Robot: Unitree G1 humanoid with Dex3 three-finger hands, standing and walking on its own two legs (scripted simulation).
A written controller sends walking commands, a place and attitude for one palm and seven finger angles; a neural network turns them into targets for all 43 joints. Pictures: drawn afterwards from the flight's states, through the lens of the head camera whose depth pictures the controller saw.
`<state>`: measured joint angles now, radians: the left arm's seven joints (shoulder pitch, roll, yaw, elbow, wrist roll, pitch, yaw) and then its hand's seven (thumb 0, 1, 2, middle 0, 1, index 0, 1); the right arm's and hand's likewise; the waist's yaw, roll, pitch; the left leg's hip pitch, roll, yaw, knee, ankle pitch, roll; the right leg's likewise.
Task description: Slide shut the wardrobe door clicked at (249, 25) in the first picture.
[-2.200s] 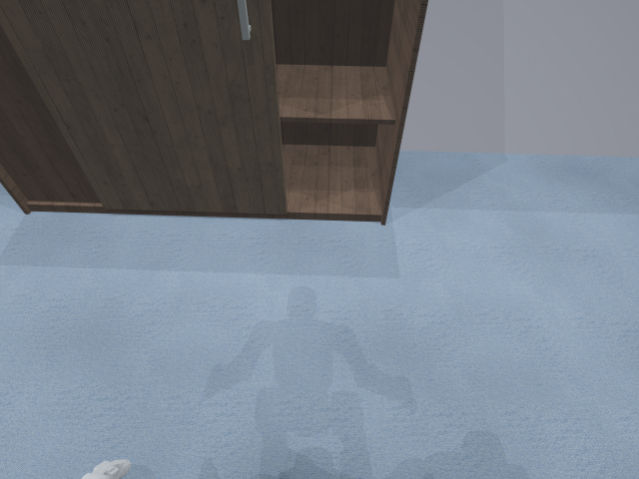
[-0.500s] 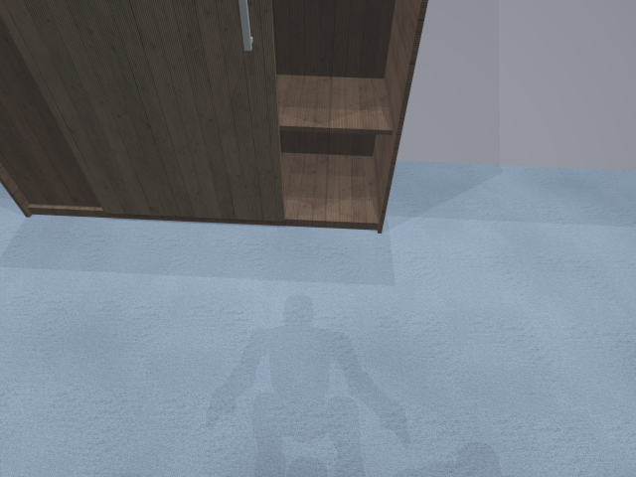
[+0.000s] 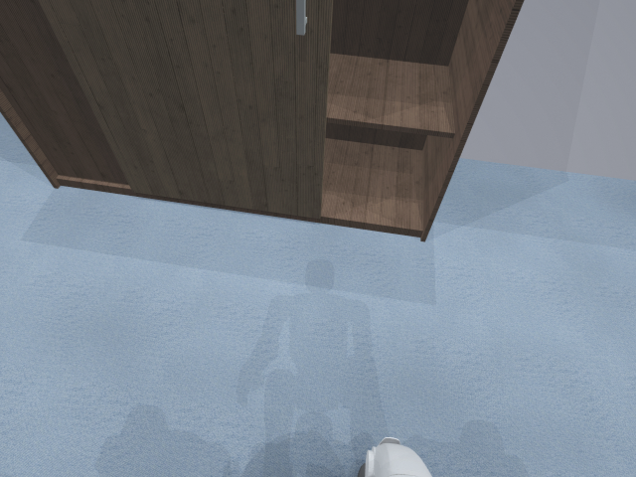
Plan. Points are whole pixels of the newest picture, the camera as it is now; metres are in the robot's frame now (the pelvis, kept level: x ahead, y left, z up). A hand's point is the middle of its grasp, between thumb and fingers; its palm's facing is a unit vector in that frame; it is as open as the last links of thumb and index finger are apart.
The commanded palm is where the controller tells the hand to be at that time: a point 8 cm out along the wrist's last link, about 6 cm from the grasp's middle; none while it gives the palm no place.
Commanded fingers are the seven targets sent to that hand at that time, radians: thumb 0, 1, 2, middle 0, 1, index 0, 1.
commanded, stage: walk to a spot facing it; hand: left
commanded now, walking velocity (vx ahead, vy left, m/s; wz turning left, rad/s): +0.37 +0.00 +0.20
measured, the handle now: out of the picture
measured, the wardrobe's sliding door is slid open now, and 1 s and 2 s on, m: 0.42 0.42 0.42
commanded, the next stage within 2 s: turn to face it in 0.44 s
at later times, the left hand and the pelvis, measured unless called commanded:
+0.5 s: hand (201, 464) +0.17 +0.17 -0.18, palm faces +0.27 -0.94 -0.22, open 7.3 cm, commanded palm none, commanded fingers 0.00 0.90 0.90 -0.20 -0.30 -0.20 -0.30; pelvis +0.22 -0.02 +0.00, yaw +13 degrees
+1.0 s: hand (203, 337) +0.36 +0.21 -0.17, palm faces +0.14 -0.96 -0.22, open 7.3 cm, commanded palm none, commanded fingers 0.00 0.90 0.90 -0.20 -0.30 -0.20 -0.30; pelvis +0.34 +0.02 -0.01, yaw +3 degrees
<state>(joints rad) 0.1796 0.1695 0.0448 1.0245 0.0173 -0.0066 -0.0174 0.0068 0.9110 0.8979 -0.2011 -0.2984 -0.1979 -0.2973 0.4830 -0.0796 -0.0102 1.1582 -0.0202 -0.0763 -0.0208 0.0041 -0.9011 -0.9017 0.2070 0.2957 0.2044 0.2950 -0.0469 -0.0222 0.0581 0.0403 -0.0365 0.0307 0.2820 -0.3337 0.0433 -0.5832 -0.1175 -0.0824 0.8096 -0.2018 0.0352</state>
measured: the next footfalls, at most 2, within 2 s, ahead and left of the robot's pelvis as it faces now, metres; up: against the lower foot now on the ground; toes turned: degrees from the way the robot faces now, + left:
right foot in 0.12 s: +0.22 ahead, -0.14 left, +0.00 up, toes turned -6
left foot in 0.58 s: +0.37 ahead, +0.14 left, +0.00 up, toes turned +23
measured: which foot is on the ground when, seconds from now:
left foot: down 0.00-0.12, up 0.14-0.56, down 0.58-1.00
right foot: up 0.00-0.10, down 0.12-0.58, up 0.60-1.00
